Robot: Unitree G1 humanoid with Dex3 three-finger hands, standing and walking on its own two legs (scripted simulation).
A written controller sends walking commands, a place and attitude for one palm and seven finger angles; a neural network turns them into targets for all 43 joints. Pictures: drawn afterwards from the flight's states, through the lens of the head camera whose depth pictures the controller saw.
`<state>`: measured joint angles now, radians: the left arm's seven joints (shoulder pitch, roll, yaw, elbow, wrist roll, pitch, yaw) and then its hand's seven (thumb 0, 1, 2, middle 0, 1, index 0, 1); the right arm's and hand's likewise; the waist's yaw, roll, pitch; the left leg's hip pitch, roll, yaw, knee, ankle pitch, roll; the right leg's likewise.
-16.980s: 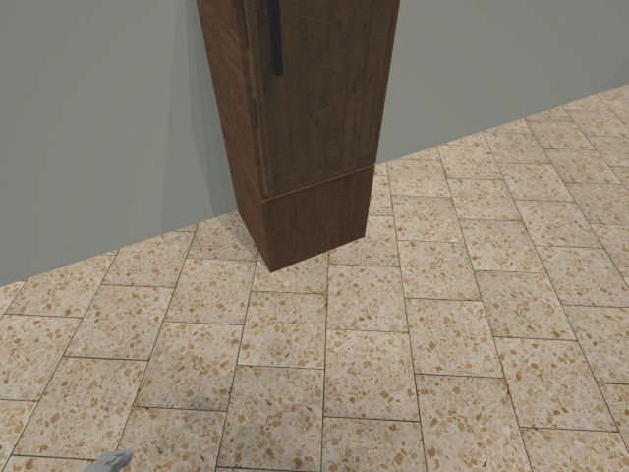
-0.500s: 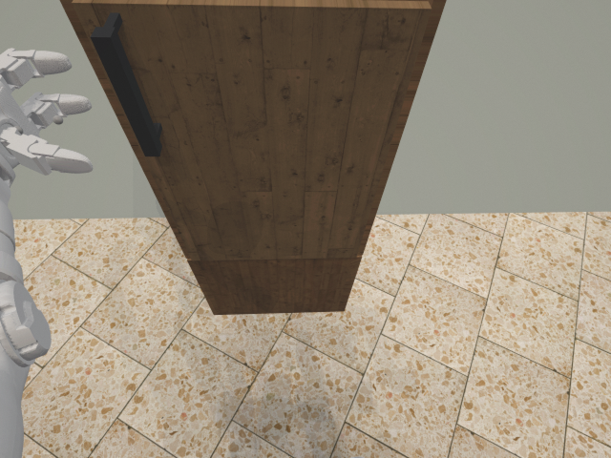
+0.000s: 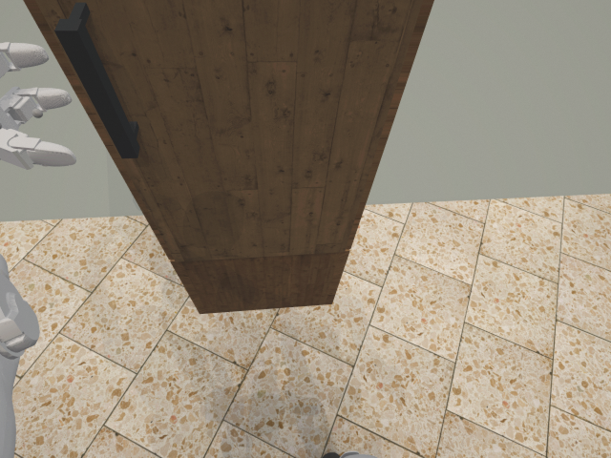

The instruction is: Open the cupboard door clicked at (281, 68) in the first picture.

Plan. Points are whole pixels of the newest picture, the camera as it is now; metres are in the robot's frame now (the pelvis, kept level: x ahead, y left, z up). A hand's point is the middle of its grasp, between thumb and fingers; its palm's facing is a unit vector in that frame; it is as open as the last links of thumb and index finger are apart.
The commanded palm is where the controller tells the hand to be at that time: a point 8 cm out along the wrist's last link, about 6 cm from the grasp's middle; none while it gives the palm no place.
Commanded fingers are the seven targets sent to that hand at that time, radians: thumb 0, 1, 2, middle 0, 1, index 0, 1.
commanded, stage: move the hooked fingers beside the handle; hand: left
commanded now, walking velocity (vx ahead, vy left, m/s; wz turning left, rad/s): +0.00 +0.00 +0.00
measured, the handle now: (108, 89) +0.53 +0.20 +0.16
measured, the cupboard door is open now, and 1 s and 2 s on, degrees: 0 0 0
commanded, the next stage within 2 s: none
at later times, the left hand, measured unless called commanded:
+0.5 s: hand (38, 106) +0.48 +0.25 +0.18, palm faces +0.02 -1.00 +0.04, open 14.0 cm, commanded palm +0.46 +0.32 +0.16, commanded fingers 0.00 -0.50 0.30 -0.30 -1.20 -0.30 -1.20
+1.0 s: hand (33, 113) +0.49 +0.27 +0.16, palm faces +0.02 -1.00 +0.02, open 14.0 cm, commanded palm +0.47 +0.32 +0.16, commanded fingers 0.00 -0.50 0.30 -0.30 -1.20 -0.30 -1.20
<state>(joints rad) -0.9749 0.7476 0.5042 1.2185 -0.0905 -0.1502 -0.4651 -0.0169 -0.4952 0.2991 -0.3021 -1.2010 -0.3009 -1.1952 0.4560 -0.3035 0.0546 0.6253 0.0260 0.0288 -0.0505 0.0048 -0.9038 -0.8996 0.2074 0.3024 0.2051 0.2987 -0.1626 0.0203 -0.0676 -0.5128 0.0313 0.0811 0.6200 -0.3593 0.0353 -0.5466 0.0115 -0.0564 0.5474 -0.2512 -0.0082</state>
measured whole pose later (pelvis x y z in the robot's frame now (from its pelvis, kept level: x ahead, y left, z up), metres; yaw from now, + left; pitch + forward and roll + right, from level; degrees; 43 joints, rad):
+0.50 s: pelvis -0.01 +0.00 +0.00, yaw +1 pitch +13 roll -2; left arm -1.04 0.69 0.46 1.23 -0.11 -0.16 -0.43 -0.02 -0.50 0.30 -0.30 -1.20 -0.30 -1.20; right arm 0.37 -0.30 0.07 0.62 0.03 0.01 -0.05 0.00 -0.90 -0.90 0.21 0.30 0.20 0.30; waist -0.15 0.01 -0.07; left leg -0.52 0.03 0.05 0.65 -0.36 0.03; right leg -0.54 0.01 -0.08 0.57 -0.26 -0.01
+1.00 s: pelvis -0.01 +0.00 +0.00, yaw +0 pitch +15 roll -2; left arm -1.00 0.78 0.51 1.24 -0.11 -0.16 -0.48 -0.02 -0.50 0.30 -0.30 -1.20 -0.30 -1.20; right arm 0.45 -0.32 0.06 0.62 0.03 0.04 -0.06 0.00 -0.90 -0.90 0.21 0.30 0.20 0.30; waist -0.18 0.01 -0.07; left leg -0.56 0.04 0.07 0.66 -0.37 0.03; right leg -0.59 0.02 -0.06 0.57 -0.25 -0.01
